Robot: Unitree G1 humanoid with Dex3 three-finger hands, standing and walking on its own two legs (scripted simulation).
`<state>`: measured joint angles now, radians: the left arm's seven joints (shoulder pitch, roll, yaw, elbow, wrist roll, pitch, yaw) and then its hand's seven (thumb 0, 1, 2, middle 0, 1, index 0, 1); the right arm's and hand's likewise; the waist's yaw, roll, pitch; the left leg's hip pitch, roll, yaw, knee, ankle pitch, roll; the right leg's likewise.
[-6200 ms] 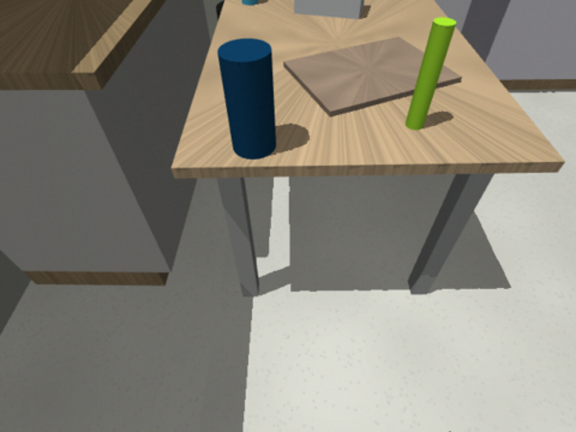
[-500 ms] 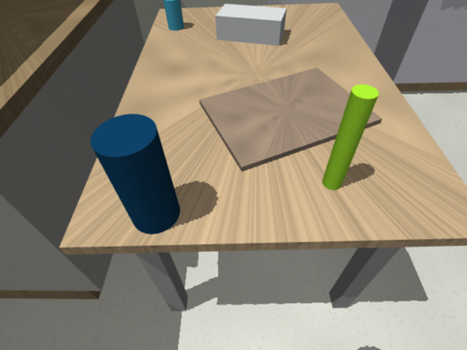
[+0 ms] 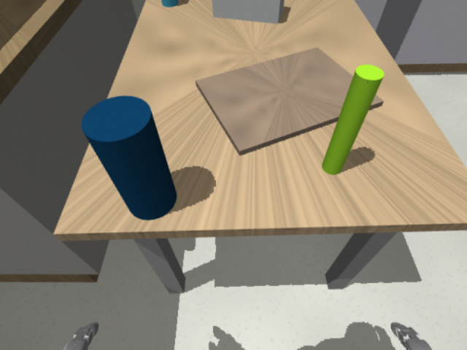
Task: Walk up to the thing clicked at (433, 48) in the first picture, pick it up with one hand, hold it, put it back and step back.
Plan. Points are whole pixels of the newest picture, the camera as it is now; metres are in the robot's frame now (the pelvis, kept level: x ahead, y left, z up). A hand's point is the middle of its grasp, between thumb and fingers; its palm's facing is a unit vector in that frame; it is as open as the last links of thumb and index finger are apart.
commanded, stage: rise first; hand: right
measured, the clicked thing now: (347, 127) +0.48 -0.20 +0.09
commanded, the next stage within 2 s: go down in 1.64 s
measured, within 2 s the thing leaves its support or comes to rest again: neither
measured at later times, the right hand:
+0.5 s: hand (404, 296) +0.21 -0.25 -0.02, palm faces +0.30 +0.88 -0.37, open 16.9 cm
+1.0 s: hand (439, 286) +0.20 -0.25 +0.07, palm faces +0.35 +0.85 -0.39, open 17.6 cm
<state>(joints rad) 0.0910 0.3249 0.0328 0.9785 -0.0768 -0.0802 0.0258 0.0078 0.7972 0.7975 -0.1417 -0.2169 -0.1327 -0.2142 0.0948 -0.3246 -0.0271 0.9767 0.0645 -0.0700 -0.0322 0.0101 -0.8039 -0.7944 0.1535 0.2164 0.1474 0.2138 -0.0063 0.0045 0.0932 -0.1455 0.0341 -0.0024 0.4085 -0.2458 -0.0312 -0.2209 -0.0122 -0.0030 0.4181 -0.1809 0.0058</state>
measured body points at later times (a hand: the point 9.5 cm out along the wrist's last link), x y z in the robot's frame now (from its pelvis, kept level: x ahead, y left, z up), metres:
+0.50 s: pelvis +0.02 +0.02 +0.00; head +0.02 +0.03 +0.45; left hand +0.19 +0.27 -0.08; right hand +0.19 -0.30 +0.00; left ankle -0.02 +0.14 -0.74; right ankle +0.03 -0.12 -0.74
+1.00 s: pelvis +0.01 +0.02 +0.00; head +0.00 +0.03 +0.45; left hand +0.18 +0.28 -0.08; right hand +0.17 -0.30 +0.09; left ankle -0.02 +0.14 -0.74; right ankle +0.03 -0.12 -0.74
